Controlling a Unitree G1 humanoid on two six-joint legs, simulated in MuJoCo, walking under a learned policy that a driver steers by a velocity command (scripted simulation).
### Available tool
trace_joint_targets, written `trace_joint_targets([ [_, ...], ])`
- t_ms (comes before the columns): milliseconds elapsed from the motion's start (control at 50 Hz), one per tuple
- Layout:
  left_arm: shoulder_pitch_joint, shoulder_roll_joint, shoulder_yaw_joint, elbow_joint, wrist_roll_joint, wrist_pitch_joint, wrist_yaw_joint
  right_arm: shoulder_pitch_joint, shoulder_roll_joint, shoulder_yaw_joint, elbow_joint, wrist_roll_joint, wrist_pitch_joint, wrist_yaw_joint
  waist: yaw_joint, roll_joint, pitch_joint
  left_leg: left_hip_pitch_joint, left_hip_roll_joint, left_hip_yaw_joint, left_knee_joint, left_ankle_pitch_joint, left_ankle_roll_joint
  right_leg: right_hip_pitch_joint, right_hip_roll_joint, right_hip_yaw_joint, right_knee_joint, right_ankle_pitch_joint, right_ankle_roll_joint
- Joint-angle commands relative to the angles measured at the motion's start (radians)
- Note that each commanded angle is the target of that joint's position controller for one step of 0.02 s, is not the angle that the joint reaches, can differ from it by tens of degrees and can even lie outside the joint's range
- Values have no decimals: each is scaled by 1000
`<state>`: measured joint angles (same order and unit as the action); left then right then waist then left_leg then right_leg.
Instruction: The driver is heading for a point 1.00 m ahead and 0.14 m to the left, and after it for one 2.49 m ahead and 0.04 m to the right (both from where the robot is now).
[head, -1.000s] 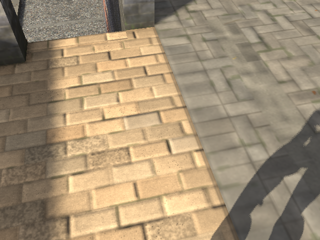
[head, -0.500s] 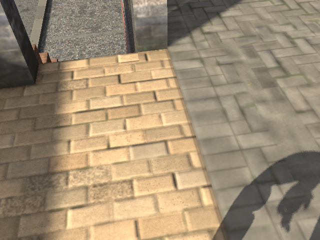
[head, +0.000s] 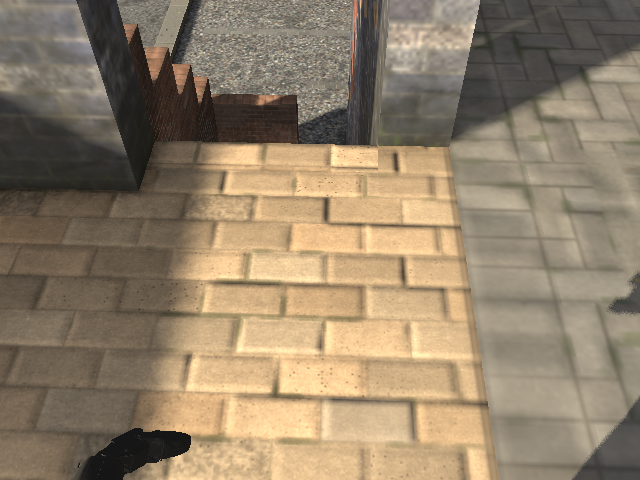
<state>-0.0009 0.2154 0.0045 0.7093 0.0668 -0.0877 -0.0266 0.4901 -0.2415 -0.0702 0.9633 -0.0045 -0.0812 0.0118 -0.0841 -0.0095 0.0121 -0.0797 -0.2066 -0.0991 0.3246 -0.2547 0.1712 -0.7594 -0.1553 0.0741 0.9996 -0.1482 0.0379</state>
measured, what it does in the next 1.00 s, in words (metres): walks ahead, turning left: right foot, then left foot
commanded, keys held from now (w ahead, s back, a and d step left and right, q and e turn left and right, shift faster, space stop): w+q+shift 0.38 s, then w+shift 0.30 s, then w+e+shift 0.12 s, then e+shift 0.20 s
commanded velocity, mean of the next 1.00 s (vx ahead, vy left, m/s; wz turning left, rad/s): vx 0.93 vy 0.00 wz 0.42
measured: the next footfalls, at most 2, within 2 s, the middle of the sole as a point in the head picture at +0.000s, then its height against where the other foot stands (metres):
right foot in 0.20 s outside the picture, level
left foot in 0.66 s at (211, 404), level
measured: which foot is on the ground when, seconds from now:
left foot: down 0.00-0.20, up 0.22-0.64, down 0.66-1.00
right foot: up 0.00-0.18, down 0.20-0.64, up 0.66-1.00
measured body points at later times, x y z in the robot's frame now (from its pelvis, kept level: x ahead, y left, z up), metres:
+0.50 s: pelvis +0.42 -0.01 +0.00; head +0.43 +0.00 +0.45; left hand +0.24 +0.23 -0.13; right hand +0.75 -0.12 -0.06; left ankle +0.50 +0.16 -0.66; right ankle +0.36 -0.15 -0.74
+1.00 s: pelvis +0.80 +0.22 -0.01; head +0.83 +0.24 +0.44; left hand +0.84 +0.52 -0.12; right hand +0.92 -0.03 -0.13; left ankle +0.64 +0.20 -0.73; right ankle +1.04 +0.23 -0.69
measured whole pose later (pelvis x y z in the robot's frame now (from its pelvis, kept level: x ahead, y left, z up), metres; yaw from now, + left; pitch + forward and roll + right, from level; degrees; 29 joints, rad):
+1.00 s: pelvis +0.80 +0.22 -0.01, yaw +25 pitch +1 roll +1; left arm 0.14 0.28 0.04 0.77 -0.03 -0.09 -0.05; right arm 0.38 -0.27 -0.03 0.88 0.00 -0.11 -0.04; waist -0.04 -0.04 0.08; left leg 0.09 -0.09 0.19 0.30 -0.37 0.06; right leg -0.72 -0.03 -0.07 0.69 0.15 -0.04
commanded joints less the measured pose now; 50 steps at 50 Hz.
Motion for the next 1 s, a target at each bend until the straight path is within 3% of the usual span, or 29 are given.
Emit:
trace_joint_targets([
  [20, -108, 71, 3, -97, -18, 2, -9, -36, -150, -31, -102, 2, -25, 4, 19, 45, 97, -231, 209, -261, -176, 318, 97, 169, 85, -87, -231, 191, 12],
  [80, -177, 92, 1, -146, -33, 0, -6, 11, -174, -40, -107, 10, -20, 1, -18, 78, 63, -59, 248, -296, -115, 523, 71, 191, 130, -79, -372, 231, -6],
  [120, -136, 115, 8, -152, -37, -3, 2, -30, -191, -44, -124, 14, -17, -10, 18, 82, 30, -20, 255, -302, -43, 625, 33, 332, 158, -61, -487, 210, -23],
  [160, 83, 199, 46, -103, -48, -9, 28, -73, -255, -57, -139, 6, -21, -7, 128, 80, -122, -1, 240, -294, 228, 854, -11, 620, 195, -58, -492, 73, -47],
  [180, 288, 243, 68, -57, -47, -11, 49, -130, -263, -60, -155, 1, -27, 2, 243, 73, -216, -112, 197, -277, 460, 776, -24, 856, 147, -41, -477, 8, -61],
  [200, 504, 310, 92, -30, -16, -12, 72, -147, -138, -28, -188, -3, -36, 5, 304, -43, -351, -276, 143, -207, 789, 371, -20, 1095, -67, 162, -468, -341, -84],
  [220, 422, 358, 101, -39, 13, -14, 61, -17, -24, 7, -249, 64, -30, 3, 155, -421, -488, -570, 46, -93, 1057, -239, -57, 1271, -352, 764, -689, -581, -200],
  [240, 296, 259, 101, -65, 4, -2, 47, -75, -111, 8, -222, 31, -6, -14, 150, -240, -334, -679, 154, -46, 1108, -133, -38, 1104, -292, 779, -752, -759, -196],
  [260, 243, 172, 79, -68, -8, 0, 43, -158, -148, -4, -221, 5, 7, -5, 153, -103, -200, -678, 196, -17, 1068, -53, -44, 959, -239, 585, -744, -629, -181],
  [280, 244, 135, 70, -41, -6, 1, 38, -189, -141, -5, -225, -7, 17, 7, 140, -3, -118, -653, 230, -5, 1032, -24, -49, 838, -205, 444, -754, -428, -172],
  [320, 297, 115, 61, 25, -15, -12, 35, -234, -90, 6, -265, -35, 43, 38, 107, -43, -33, -642, 282, 0, 1002, -21, -55, 704, -151, 244, -783, -256, -143],
  [380, 336, 98, 58, 78, -47, -38, 13, -309, -58, 23, -327, -35, 71, 60, 81, -66, 21, -715, 322, 21, 998, 51, -59, 657, -133, 56, -830, -73, -113],
  [480, 353, 149, 58, 113, -35, -65, 6, -456, -83, 42, -397, -32, 60, 76, 56, -34, 118, -654, 277, 60, 667, 281, -54, 563, -67, -187, -941, 172, -116],
  [540, 456, 186, 57, 158, -41, -58, 11, -578, -72, 58, -413, -36, 45, 87, 109, 3, 170, -538, 223, 193, 439, 302, -14, 632, -63, -269, -1007, 391, -115],
  [600, 520, 269, 61, 190, -37, -29, 37, -548, -100, 54, -397, -47, 34, 70, 65, -101, 75, -422, 117, 264, 344, 140, 25, 858, -104, -302, -785, 1095, -117],
  [640, 490, 314, 66, 188, -35, 1, 52, -245, -164, 23, -303, -48, 27, 45, -86, -154, -107, -90, 76, 223, 276, 40, 64, 843, -127, -296, -374, 1237, -132],
  [660, 454, 305, 64, 170, -41, 6, 52, -65, -213, -3, -242, -57, 27, 26, -173, -127, -188, 188, 128, 136, 216, 38, 88, 656, -98, -301, -77, 1020, -130],
  [680, 513, 149, 36, 124, -40, 1, 28, -70, -301, -26, -229, -66, 30, 5, -48, 102, -278, 486, 402, -218, 245, -141, 110, 287, 31, -265, 283, -62, -110],
  [700, 530, 159, 38, 81, -80, -9, 23, -42, -336, -39, -248, -51, 30, 3, -34, 162, -436, 606, 589, -682, 82, -183, 188, 68, 148, -90, 540, -344, -113],
  [720, 378, 198, 48, 53, -85, -16, 30, -49, -291, -40, -219, -43, 25, -4, -61, 22, -283, 495, 539, -529, 19, -93, 140, -33, 104, -4, 521, -213, -131],
  [740, 351, 163, 37, 47, -87, -21, 24, -83, -246, -29, -194, -39, 12, -6, -17, 3, -115, 307, 517, -394, -19, 14, 119, -31, 79, -13, 443, -159, -130],
  [760, 360, 144, 35, 70, -77, -11, 18, -131, -194, -18, -188, -44, -3, -3, 34, -55, -36, 157, 475, -289, -54, 75, 76, 23, 42, -2, 358, -136, -128],
  [780, 392, 123, 33, 97, -57, 12, 7, -176, -150, -3, -182, -42, -17, -5, 84, -46, -2, 53, 423, -187, -93, 116, 22, 90, 22, 9, 304, -113, -122],
  [800, 449, 102, 29, 116, -50, 33, -5, -178, -127, 6, -178, -34, -27, -5, 113, 25, -3, -19, 428, -134, -130, 140, 10, 152, 10, 10, 265, -99, -111],
  [840, 404, 80, 33, 114, -42, 55, -14, -167, -84, 21, -145, -7, -50, 2, 138, 50, 66, -75, 407, 9, -141, 606, -31, 141, 22, -18, 217, -84, -85],
  [880, 296, 72, 33, 67, -46, 50, -20, -210, -89, 22, -150, -2, -64, 1, 147, 48, 113, -130, 346, 172, -158, 861, -66, 129, 53, -90, 101, 21, -74],
  [920, 238, 46, 18, 48, -56, 28, -31, -255, -85, 28, -155, 7, -69, -1, 149, 72, 117, -196, 266, 305, -134, 889, -108, 238, 105, -186, -150, 214, -85],
  [940, 202, 66, 33, 41, -121, -16, -17, -295, -123, 20, -192, 10, -66, -37, 116, 59, 62, -151, 271, 282, -82, 865, -146, 268, 128, -165, -228, 328, -82],
  [1000, 266, 130, 65, 26, -102, -28, -41, -267, -238, -4, -211, 15, -47, -96, 154, 129, -91, -28, 293, 288, 114, 1078, -218, 449, 241, -227, -399, 419, -82],
])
